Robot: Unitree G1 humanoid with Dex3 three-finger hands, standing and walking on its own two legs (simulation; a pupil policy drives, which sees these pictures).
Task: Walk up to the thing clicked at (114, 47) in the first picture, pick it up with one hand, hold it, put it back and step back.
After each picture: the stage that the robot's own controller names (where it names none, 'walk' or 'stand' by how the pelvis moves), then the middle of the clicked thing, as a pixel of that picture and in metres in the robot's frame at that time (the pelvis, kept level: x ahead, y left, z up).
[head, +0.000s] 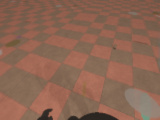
stand; (114, 46) +1.73 -0.50 -0.72
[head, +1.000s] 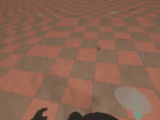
walk; (99, 47) +1.67 -0.01 -0.70
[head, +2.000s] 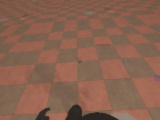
walk; (79, 60) +1.13 +0.33 -0.71
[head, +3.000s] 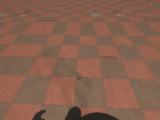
walk; (79, 76) +0.73 +0.24 -0.71
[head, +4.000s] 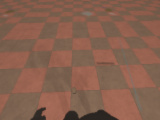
walk; (74, 90) +0.46 +0.20 -0.70
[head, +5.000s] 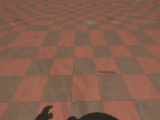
stand; (74, 101) +0.38 +0.21 -0.72
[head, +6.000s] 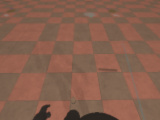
stand; (73, 100) +0.31 +0.19 -0.71
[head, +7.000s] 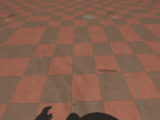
stand; (74, 101) +0.32 +0.19 -0.72
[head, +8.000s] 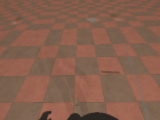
stand; (76, 102) +0.34 +0.18 -0.72
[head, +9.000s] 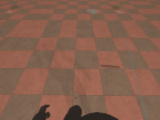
stand; (76, 95) +0.37 +0.17 -0.70
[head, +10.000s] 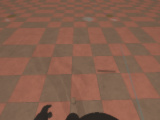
stand; (73, 101) +0.35 +0.19 -0.72
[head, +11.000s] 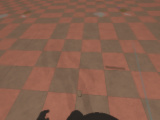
stand; (79, 93) +0.42 +0.17 -0.71
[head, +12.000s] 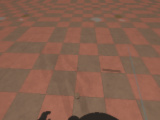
stand; (77, 95) +0.43 +0.18 -0.73
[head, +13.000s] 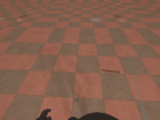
stand; (76, 97) +0.41 +0.18 -0.73
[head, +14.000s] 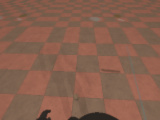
stand; (76, 97) +0.41 +0.18 -0.73
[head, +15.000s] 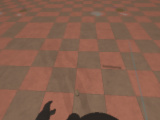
go down; (77, 93) +0.43 +0.18 -0.72
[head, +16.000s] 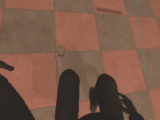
go down; (60, 51) +0.49 +0.26 -0.29
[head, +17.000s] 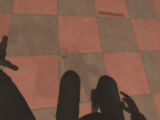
close in; (63, 53) +0.48 +0.26 -0.29
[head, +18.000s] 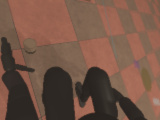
close in; (30, 46) +0.46 +0.30 -0.22
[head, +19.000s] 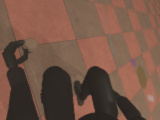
close; (29, 46) +0.45 +0.30 -0.22
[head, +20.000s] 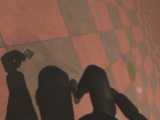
lift; (34, 55) +0.41 +0.23 -0.25
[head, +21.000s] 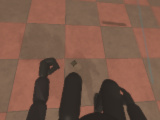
lift; (76, 65) +0.44 +0.16 -0.35
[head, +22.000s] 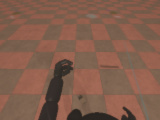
hold; (81, 99) +0.39 +0.08 -0.68
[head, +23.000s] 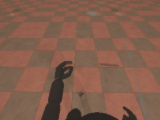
close; (82, 96) +0.41 +0.08 -0.70
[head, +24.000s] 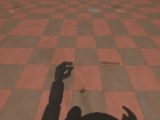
stand; (84, 92) +0.43 +0.06 -0.70
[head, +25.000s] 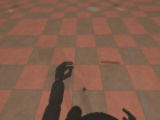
stand; (85, 91) +0.44 +0.04 -0.69
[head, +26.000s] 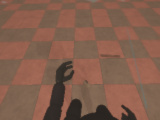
stand; (86, 84) +0.48 +0.03 -0.65
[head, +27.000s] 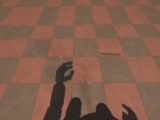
stand; (88, 81) +0.50 +0.01 -0.63
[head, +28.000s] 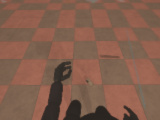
stand; (89, 82) +0.52 -0.02 -0.66
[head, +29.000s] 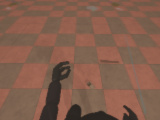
stand; (90, 85) +0.53 -0.04 -0.68
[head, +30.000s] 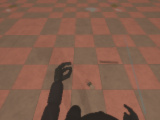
stand; (91, 85) +0.54 -0.04 -0.68
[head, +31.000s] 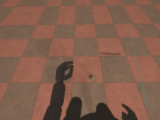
stand; (92, 78) +0.55 -0.04 -0.64
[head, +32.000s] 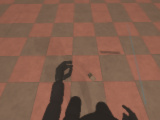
stand; (91, 77) +0.55 -0.04 -0.63
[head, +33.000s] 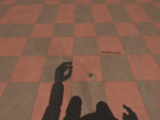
stand; (92, 76) +0.56 -0.05 -0.62
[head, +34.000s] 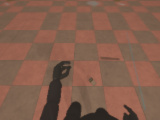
stand; (92, 81) +0.56 -0.06 -0.67
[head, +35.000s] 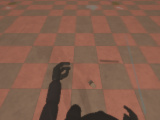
stand; (92, 84) +0.55 -0.06 -0.68
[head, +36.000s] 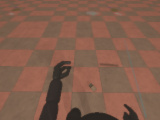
close; (92, 87) +0.55 -0.06 -0.69
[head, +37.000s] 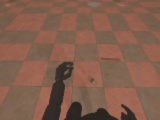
close; (93, 81) +0.56 -0.07 -0.66
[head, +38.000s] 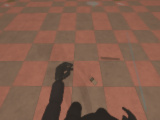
close; (93, 81) +0.57 -0.07 -0.67
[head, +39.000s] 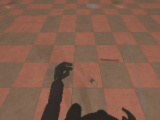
close; (93, 82) +0.57 -0.07 -0.68
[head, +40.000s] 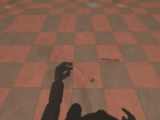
close; (93, 82) +0.57 -0.07 -0.67
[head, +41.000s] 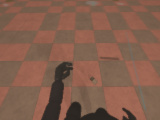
close; (93, 80) +0.58 -0.07 -0.67
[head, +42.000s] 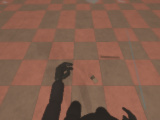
close; (94, 79) +0.58 -0.08 -0.66
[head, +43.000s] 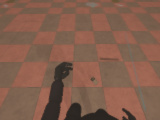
close; (94, 80) +0.59 -0.08 -0.67
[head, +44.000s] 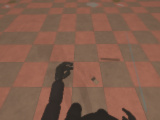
close; (95, 80) +0.59 -0.09 -0.67
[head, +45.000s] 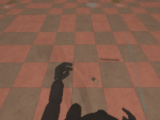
close; (95, 80) +0.59 -0.09 -0.68
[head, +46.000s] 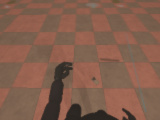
close; (95, 80) +0.59 -0.10 -0.68
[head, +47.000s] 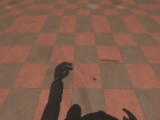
close; (95, 81) +0.60 -0.10 -0.68
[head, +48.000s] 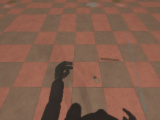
close; (95, 79) +0.60 -0.10 -0.68
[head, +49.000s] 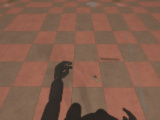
close; (96, 79) +0.61 -0.11 -0.68
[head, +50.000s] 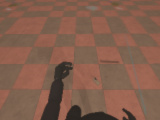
close; (96, 81) +0.61 -0.11 -0.68
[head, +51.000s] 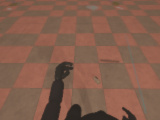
close; (96, 80) +0.62 -0.12 -0.68
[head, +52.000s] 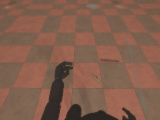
close; (97, 79) +0.62 -0.12 -0.68
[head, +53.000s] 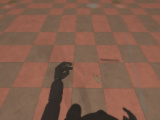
close; (97, 79) +0.63 -0.13 -0.68
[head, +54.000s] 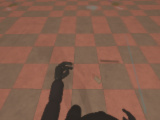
close; (97, 79) +0.63 -0.13 -0.68
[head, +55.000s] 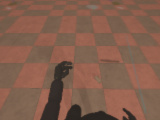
close; (98, 79) +0.64 -0.14 -0.68
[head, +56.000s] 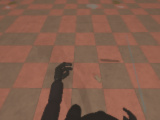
close; (98, 78) +0.64 -0.14 -0.68
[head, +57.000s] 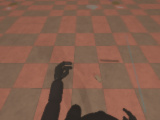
close; (98, 78) +0.65 -0.14 -0.69
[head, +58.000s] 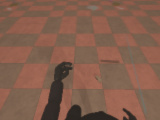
close; (98, 79) +0.65 -0.15 -0.68
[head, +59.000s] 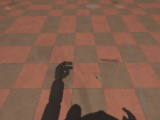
close; (99, 77) +0.66 -0.15 -0.68
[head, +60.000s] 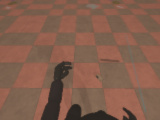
close; (99, 77) +0.66 -0.16 -0.68
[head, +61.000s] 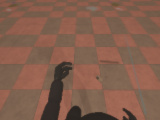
close; (99, 78) +0.66 -0.16 -0.69
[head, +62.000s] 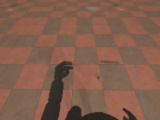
close; (100, 78) +0.67 -0.17 -0.69
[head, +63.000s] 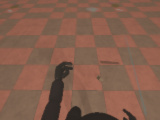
close; (100, 78) +0.67 -0.17 -0.69
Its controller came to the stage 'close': yes
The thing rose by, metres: 0.01
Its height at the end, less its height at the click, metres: -0.02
